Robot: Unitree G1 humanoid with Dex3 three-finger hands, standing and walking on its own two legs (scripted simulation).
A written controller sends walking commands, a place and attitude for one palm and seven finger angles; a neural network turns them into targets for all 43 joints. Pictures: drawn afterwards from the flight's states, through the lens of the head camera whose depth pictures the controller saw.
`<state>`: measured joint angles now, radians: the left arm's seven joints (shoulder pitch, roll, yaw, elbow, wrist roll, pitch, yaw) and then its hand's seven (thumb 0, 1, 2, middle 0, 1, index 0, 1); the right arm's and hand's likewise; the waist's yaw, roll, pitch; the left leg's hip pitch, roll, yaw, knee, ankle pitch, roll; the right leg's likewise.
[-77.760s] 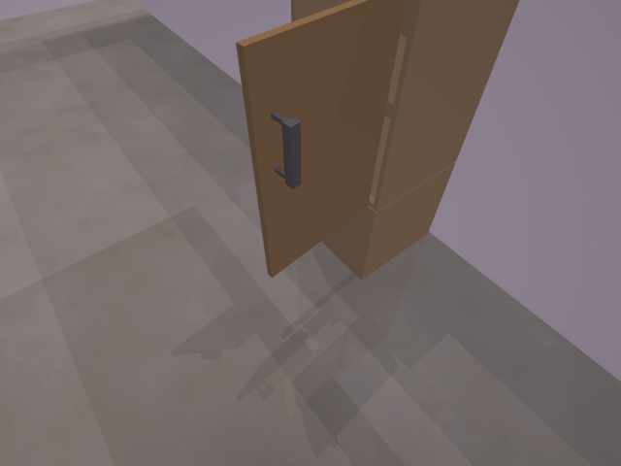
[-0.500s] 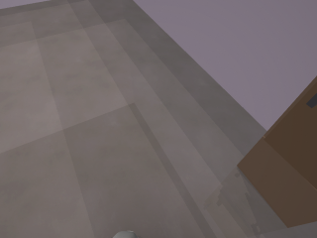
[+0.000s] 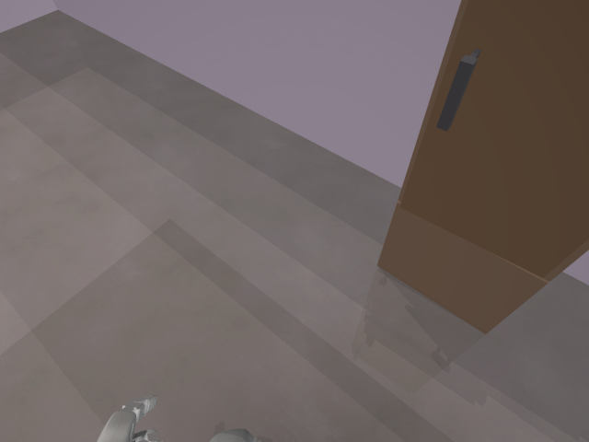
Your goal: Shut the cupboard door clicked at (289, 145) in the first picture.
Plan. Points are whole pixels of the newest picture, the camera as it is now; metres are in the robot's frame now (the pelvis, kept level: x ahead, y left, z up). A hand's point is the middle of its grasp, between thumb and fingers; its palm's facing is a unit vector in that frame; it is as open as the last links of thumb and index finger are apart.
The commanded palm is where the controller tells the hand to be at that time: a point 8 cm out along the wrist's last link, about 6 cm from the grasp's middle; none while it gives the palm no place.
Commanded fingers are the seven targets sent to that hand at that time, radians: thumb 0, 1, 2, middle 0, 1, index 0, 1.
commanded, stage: turn to face it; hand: left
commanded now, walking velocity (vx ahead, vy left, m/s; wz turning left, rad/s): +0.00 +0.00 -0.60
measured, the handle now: (459, 90) +0.68 -0.28 +0.07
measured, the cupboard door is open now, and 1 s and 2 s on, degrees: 3 3 3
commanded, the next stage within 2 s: take the last steps up to it in 0.92 s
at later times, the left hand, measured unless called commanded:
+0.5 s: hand (163, 428) +0.16 +0.22 -0.15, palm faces -0.25 -0.95 -0.20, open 7.4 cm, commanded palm none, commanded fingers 0.00 0.90 0.90 -0.20 -0.30 -0.20 -0.30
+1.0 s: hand (213, 427) +0.16 +0.14 -0.15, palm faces -0.45 -0.87 -0.21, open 7.4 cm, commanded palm none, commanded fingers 0.00 0.90 0.90 -0.20 -0.30 -0.20 -0.30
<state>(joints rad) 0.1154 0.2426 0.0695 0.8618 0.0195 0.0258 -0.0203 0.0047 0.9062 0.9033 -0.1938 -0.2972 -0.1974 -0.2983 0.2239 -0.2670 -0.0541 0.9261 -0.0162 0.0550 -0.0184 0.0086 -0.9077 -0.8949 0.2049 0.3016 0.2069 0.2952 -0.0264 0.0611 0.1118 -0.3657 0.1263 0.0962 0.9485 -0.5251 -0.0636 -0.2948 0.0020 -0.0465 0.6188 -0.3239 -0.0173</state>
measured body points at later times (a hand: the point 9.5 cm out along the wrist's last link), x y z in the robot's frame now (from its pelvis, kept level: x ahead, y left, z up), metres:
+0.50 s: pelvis +0.01 +0.04 +0.02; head +0.05 +0.05 +0.46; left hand +0.17 +0.27 -0.13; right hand +0.00 -0.22 -0.11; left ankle +0.05 +0.15 -0.72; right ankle -0.05 -0.09 -0.65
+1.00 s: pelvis +0.00 +0.01 +0.01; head +0.02 +0.00 +0.46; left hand +0.18 +0.19 -0.14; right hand -0.08 -0.23 -0.13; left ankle +0.07 +0.12 -0.72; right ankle -0.05 -0.09 -0.72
